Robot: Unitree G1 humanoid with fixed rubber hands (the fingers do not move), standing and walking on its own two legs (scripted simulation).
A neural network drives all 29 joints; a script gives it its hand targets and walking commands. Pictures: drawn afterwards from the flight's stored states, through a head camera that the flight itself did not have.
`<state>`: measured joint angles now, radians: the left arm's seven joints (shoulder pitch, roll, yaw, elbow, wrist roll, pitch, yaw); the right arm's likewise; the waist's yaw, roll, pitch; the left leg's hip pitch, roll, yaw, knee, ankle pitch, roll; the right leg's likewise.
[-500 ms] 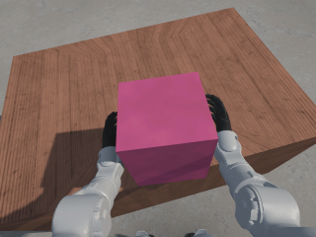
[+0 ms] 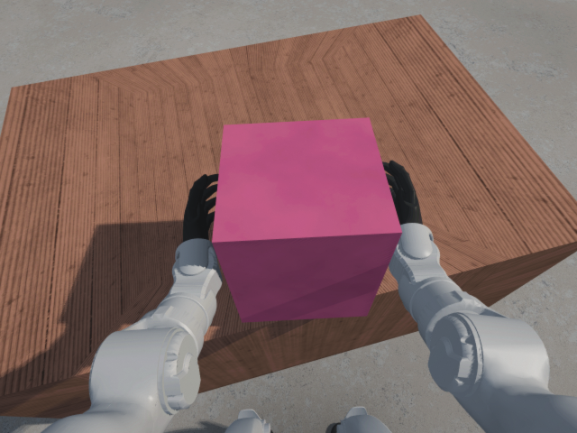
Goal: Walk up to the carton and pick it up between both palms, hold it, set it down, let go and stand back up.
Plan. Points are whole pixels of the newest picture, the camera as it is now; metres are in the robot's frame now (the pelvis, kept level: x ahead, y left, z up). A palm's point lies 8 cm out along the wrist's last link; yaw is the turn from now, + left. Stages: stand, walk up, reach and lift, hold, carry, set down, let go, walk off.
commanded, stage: set down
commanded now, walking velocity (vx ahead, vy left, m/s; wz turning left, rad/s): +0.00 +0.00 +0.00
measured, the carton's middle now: (300, 227) +0.43 -0.01 -0.03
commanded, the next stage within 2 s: none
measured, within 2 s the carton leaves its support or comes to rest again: rests again in 1.04 s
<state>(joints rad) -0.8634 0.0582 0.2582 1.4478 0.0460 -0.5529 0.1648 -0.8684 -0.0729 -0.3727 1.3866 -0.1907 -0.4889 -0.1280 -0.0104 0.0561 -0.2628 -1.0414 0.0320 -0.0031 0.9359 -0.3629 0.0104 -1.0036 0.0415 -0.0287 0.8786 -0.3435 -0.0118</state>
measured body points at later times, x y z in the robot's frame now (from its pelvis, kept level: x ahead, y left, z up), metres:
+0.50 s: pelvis -0.01 +0.02 +0.01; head +0.11 +0.03 +0.44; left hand +0.43 +0.15 +0.01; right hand +0.43 -0.16 +0.02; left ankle +0.03 +0.11 -0.68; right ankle +0.03 -0.11 -0.68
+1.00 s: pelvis -0.01 +0.00 +0.01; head +0.11 +0.01 +0.44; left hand +0.42 +0.14 +0.00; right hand +0.42 -0.16 +0.01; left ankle +0.03 +0.11 -0.68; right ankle +0.03 -0.11 -0.68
